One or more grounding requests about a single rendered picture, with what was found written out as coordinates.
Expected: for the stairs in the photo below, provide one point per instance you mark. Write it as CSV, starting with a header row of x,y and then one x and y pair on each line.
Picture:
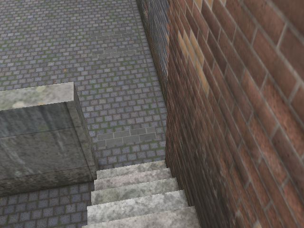
x,y
139,196

